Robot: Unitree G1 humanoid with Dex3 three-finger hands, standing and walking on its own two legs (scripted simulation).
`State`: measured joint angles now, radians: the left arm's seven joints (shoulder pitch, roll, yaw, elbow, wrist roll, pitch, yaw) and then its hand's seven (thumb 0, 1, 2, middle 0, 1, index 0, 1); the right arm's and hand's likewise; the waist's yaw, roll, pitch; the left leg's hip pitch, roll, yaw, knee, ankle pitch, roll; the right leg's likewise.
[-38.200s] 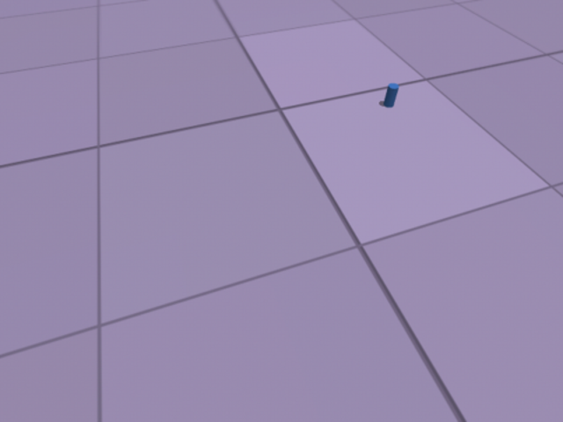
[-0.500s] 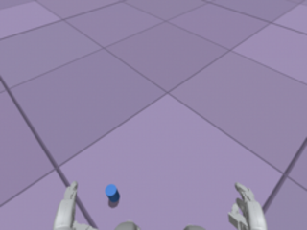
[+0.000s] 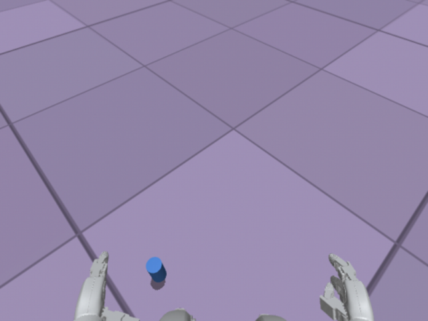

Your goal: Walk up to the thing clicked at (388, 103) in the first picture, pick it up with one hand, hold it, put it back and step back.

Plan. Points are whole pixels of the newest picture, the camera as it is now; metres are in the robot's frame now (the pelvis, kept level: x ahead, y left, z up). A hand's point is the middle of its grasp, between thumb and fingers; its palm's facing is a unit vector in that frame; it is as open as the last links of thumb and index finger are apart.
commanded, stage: home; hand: left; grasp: from above
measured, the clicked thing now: (156, 270) +0.40 +0.26 -0.66
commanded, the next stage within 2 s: stand in 0.08 s
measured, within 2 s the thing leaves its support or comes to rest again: neither
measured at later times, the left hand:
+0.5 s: hand out of the picture +0.11 +0.24 -0.11, palm faces -0.02 -0.94 -0.35, open 12.8 cm
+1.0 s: hand out of the picture +0.03 +0.26 -0.11, palm faces -0.02 -0.94 -0.35, open 7.4 cm
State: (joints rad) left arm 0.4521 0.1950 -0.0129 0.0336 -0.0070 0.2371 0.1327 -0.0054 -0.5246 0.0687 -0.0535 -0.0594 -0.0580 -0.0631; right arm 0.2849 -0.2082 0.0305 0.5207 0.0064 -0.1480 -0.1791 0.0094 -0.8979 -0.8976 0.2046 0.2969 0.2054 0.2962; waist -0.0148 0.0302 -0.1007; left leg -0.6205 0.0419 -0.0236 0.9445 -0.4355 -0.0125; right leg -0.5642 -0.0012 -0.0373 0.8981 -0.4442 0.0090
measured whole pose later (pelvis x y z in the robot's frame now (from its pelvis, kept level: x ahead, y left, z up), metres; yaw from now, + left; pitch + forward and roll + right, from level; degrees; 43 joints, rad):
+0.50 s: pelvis +0.00 +0.01 +0.03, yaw +0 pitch -1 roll +0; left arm 0.25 0.33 0.01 0.76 0.04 0.00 0.02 0.00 0.04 0.61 -0.18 -0.26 -0.19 -0.27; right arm 0.20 -0.32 -0.03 0.88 -0.05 -0.01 -0.01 0.01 -0.90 -0.90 0.20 0.30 0.21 0.30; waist 0.01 -0.01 0.02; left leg -0.36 0.01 0.01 0.73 -0.35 0.01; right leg -0.33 -0.04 -0.01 0.73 -0.38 0.02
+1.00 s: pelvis -0.02 +0.02 +0.05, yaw +0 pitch -4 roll +0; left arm 0.19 0.33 -0.01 1.10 0.03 -0.01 0.01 0.01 0.89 0.90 -0.20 -0.30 -0.20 -0.30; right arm 0.15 -0.31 -0.02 1.11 -0.02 0.00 0.00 0.00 -0.90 -0.90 0.20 0.30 0.21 0.30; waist 0.01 0.01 0.05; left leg -0.17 -0.02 0.02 0.40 -0.16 0.02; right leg -0.14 -0.05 -0.01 0.41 -0.19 0.04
